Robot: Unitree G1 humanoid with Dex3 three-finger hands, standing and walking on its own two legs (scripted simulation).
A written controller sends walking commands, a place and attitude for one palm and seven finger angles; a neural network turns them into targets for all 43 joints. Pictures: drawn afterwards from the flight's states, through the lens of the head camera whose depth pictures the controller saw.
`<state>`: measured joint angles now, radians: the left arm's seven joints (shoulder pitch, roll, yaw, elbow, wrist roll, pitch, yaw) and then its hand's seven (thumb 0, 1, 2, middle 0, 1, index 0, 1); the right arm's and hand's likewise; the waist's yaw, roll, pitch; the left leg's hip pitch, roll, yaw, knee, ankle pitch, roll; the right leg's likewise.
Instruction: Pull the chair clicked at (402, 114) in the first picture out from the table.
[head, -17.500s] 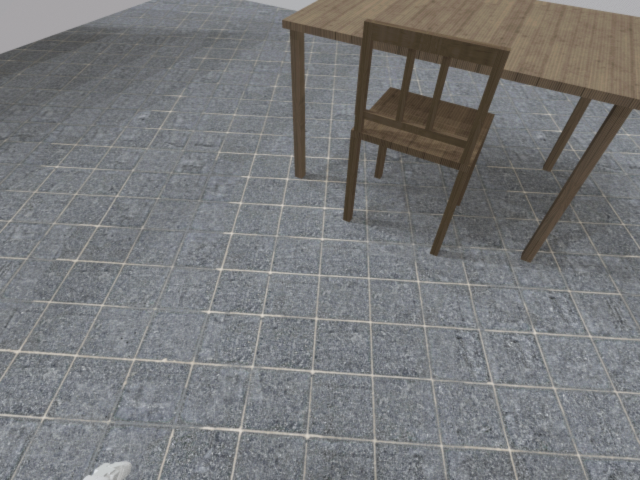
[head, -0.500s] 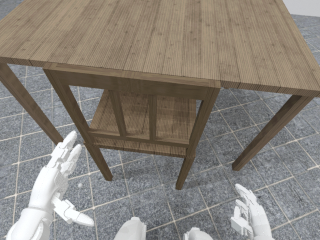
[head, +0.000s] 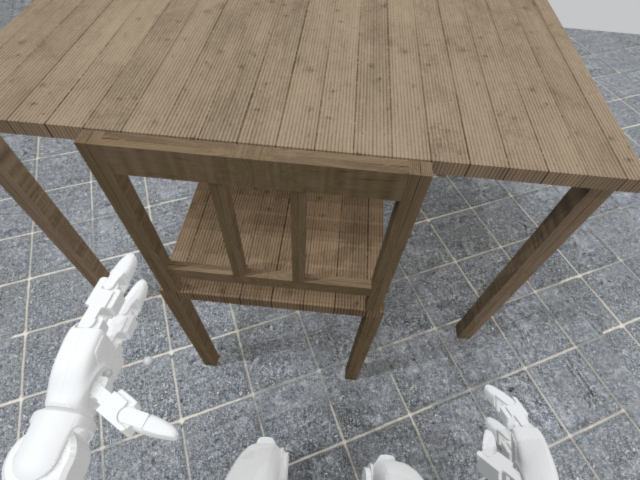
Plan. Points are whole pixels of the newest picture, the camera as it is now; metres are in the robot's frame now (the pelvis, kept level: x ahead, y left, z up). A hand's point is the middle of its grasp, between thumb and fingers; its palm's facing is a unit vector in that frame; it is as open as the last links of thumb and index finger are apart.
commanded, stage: raise the hand toward the chair's back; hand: left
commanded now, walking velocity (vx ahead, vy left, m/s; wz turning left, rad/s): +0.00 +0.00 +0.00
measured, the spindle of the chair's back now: (230, 231) +0.46 +0.16 -0.02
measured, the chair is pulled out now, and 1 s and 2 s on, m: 0.00 0.00 0.00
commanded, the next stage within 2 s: aim the fingers beside a spindle in 0.08 s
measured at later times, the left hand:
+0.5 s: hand (176, 353) +0.25 +0.18 +0.04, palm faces -0.08 -1.00 -0.04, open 16.9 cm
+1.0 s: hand (195, 339) +0.28 +0.17 +0.01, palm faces -0.08 -1.00 -0.03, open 16.9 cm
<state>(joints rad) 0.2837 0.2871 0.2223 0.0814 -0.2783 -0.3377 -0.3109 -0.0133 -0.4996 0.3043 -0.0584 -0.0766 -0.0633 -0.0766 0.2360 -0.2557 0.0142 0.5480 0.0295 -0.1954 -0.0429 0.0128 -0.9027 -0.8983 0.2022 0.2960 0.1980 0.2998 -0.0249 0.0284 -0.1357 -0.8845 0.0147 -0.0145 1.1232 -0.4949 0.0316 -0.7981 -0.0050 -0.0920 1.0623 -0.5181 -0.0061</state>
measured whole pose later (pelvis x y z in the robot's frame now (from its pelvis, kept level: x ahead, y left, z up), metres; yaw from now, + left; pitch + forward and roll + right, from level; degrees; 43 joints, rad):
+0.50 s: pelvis +0.00 -0.01 -0.01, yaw +0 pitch +16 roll -3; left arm 0.23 0.27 0.17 0.08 -0.26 -0.35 -0.30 -0.01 -0.50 0.30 -0.06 -0.08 -0.06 -0.08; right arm 0.22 -0.25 0.02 0.55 0.02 -0.21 -0.05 0.01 -0.90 -0.90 0.20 0.30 0.20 0.30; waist -0.03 0.03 -0.14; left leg -0.92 0.02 -0.02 1.15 -0.50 0.02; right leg -0.84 0.00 -0.10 1.10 -0.53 -0.02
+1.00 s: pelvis +0.00 -0.01 -0.02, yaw +0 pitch +18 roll -3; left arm 0.11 0.26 0.17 0.20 -0.25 -0.35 -0.29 -0.01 -0.50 0.30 -0.06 -0.08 -0.06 -0.08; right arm 0.21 -0.26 0.02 0.56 0.02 -0.18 -0.04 0.01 -0.90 -0.90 0.20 0.30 0.20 0.30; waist -0.03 0.03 -0.15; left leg -1.01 0.02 -0.02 1.21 -0.52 0.02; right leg -0.94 0.00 -0.09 1.17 -0.56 -0.02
